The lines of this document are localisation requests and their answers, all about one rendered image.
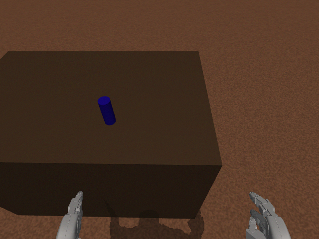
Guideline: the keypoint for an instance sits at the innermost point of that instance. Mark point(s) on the right robot hand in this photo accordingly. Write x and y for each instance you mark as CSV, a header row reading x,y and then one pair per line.
x,y
270,227

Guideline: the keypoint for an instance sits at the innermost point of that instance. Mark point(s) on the left robot hand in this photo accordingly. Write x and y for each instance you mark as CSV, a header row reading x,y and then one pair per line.
x,y
70,225

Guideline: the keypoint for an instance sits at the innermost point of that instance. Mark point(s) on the can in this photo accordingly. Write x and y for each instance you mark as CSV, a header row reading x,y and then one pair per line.
x,y
106,110

